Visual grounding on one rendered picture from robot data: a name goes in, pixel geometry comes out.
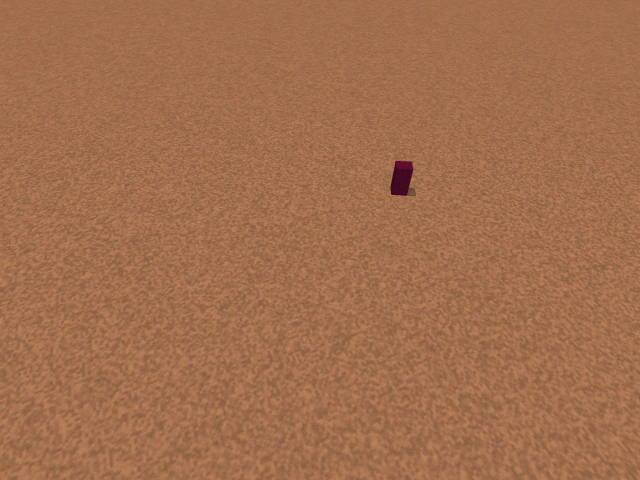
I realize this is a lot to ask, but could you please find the carton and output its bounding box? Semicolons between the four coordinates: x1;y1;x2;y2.
391;161;413;196

